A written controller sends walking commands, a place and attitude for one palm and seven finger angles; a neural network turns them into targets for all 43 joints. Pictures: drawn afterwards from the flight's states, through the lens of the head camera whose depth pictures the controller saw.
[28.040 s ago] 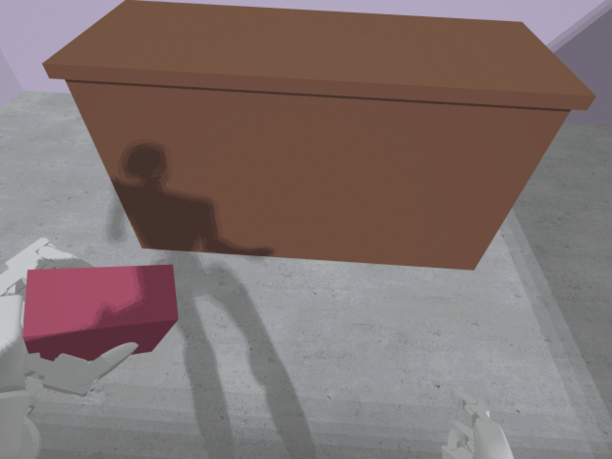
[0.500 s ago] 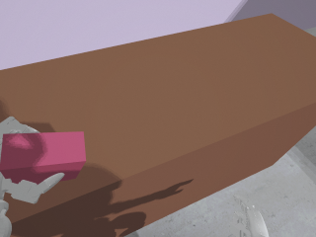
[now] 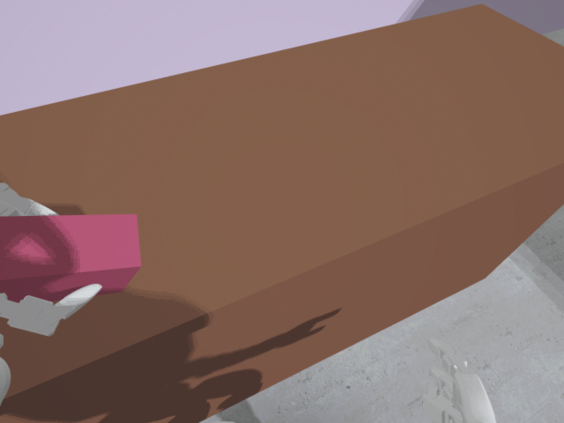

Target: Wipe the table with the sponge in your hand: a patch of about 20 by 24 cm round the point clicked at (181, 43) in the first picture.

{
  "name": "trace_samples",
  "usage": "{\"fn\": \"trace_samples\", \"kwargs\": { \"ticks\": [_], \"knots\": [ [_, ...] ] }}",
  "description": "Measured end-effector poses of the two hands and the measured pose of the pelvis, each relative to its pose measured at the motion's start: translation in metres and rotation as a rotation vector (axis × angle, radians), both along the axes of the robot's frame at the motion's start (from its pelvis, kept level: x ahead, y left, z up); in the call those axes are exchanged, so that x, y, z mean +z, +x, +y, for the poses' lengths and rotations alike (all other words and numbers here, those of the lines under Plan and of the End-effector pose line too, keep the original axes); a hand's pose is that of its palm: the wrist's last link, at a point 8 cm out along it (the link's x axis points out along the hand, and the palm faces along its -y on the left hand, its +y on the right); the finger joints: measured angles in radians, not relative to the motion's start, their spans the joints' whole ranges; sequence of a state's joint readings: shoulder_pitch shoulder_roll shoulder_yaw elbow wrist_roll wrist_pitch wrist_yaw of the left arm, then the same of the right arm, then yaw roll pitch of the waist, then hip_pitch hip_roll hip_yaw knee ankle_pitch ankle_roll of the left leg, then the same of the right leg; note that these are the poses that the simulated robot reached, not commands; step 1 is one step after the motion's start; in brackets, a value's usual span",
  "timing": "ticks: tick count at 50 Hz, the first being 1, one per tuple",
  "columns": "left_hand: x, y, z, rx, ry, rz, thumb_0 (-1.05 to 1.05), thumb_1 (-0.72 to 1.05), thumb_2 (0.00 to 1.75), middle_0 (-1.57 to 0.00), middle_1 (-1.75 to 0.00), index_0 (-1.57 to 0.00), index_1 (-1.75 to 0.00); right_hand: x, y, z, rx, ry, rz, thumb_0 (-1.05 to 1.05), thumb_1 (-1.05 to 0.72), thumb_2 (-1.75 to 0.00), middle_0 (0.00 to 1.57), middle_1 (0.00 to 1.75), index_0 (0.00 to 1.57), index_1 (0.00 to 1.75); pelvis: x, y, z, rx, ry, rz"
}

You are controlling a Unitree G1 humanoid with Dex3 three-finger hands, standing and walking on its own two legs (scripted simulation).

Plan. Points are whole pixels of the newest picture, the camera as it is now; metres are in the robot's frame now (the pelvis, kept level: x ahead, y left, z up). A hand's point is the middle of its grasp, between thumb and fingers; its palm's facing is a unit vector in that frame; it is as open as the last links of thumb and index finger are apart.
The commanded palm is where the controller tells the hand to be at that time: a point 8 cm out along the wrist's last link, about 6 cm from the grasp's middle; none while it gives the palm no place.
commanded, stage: come to a stop and stand still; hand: left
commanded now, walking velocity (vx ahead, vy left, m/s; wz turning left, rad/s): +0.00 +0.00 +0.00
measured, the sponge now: (89, 260) +0.25 +0.23 +0.15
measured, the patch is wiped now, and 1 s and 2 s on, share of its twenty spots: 0.00 0.00 0.00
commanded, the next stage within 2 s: look again from close up in 0.74 s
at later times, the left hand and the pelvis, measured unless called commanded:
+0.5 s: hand out of the picture +0.23 +0.32 +0.17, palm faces +0.38 -0.86 -0.33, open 9.8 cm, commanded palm +0.17 +0.35 +0.18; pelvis +0.01 +0.07 +0.01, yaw +0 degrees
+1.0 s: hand out of the picture +0.23 +0.33 +0.17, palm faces +0.42 -0.83 -0.37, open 9.8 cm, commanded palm +0.17 +0.36 +0.18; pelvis +0.01 +0.08 +0.01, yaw +1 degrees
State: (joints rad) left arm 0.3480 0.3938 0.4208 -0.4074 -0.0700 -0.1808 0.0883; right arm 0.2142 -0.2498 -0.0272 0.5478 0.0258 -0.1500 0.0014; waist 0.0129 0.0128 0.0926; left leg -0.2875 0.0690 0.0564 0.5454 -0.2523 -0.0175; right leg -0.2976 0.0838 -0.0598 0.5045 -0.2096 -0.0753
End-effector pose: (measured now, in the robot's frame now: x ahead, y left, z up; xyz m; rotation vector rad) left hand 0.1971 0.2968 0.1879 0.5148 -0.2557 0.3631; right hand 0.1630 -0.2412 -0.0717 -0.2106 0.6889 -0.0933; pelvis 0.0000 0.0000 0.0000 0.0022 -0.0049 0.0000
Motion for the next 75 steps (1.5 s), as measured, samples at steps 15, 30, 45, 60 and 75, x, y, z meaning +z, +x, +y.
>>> {"fn": "trace_samples", "kwargs": {
  "ticks": [15,30,45,60,75],
  "knots": [
    [-0.008,-0.008,0.041,-0.031,-0.102,-0.074,-0.01,-0.47,1.04,-0.76,-1.36,-0.76,-1.36,0.015,-0.006,0.063,0.003,-0.035,0.006,0.02,-0.90,-0.90,0.20,0.30,0.20,0.30,0.008,0.006,0.048,-0.005,-0.020,-0.018],
    [-0.007,-0.012,0.075,-0.041,-0.077,-0.083,-0.01,-0.47,1.04,-0.76,-1.36,-0.76,-1.36,0.023,0.020,0.118,0.076,-0.014,-0.026,0.01,-0.90,-0.90,0.20,0.30,0.20,0.30,0.007,0.008,0.082,0.007,-0.024,-0.027],
    [-0.006,-0.011,0.075,-0.018,-0.050,-0.061,0.00,-0.47,1.04,-0.76,-1.36,-0.76,-1.36,0.013,0.012,0.108,0.046,-0.020,0.037,0.01,-0.90,-0.90,0.20,0.30,0.20,0.30,0.008,0.010,0.081,0.018,-0.028,-0.027],
    [-0.007,-0.018,0.063,0.018,-0.076,-0.057,0.00,-0.47,1.04,-0.75,-1.37,-0.75,-1.37,0.018,0.014,0.085,0.024,-0.044,0.017,0.02,-0.90,-0.90,0.20,0.30,0.20,0.30,0.009,0.009,0.067,0.020,-0.028,-0.024],
    [-0.008,-0.017,0.054,0.027,-0.095,-0.044,0.00,-0.47,1.04,-0.75,-1.37,-0.76,-1.37,0.018,0.013,0.081,0.026,-0.017,0.021,0.01,-0.90,-0.90,0.20,0.30,0.20,0.30,0.010,0.005,0.055,0.013,-0.018,-0.022]
  ]
}}
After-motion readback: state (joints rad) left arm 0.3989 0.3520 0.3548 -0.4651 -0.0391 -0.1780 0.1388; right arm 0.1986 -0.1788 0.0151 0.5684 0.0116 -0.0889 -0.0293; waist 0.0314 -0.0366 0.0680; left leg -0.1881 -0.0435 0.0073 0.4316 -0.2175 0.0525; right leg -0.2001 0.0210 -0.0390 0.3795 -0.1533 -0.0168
